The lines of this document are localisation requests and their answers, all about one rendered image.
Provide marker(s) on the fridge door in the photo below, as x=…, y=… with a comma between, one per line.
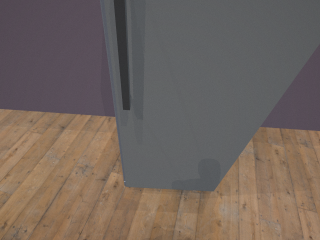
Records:
x=204, y=75

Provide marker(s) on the handle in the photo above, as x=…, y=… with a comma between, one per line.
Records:
x=120, y=9

